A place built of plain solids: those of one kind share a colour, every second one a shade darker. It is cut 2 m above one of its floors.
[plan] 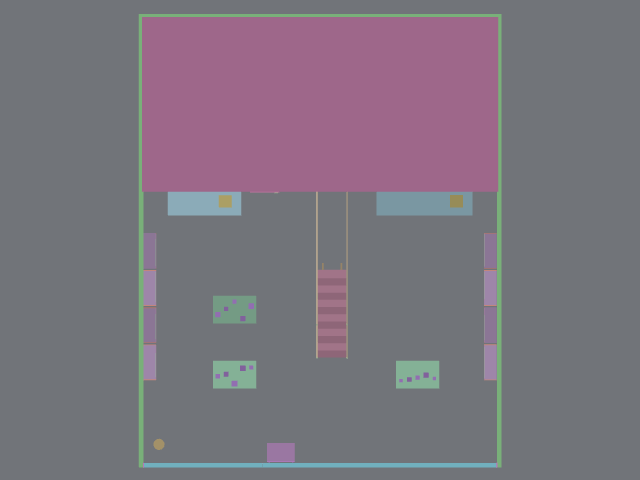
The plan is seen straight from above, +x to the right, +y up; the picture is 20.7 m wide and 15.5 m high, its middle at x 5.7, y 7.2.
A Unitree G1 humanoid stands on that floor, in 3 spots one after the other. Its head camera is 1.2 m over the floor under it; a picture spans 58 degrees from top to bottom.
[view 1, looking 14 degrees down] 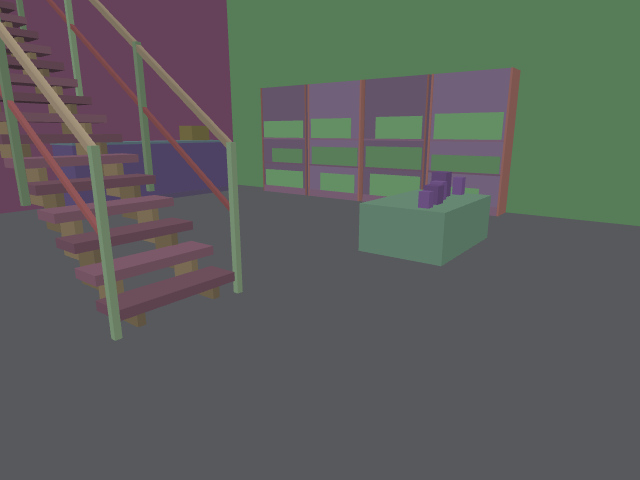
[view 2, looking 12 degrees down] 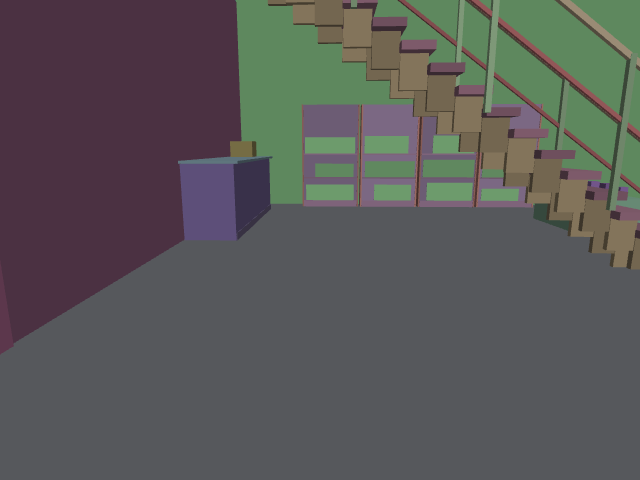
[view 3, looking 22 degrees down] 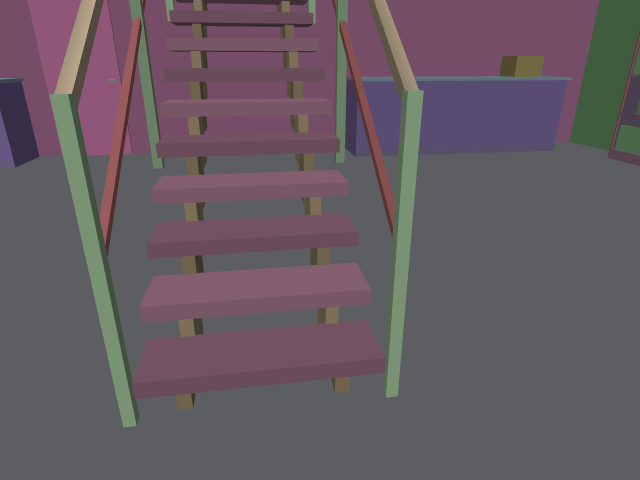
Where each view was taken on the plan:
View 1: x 4.44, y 1.00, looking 37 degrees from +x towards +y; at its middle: ground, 4.96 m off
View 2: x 1.97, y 6.75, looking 2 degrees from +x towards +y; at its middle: ground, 5.77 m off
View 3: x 6.09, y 2.10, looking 81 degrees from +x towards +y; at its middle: stair_step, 1.93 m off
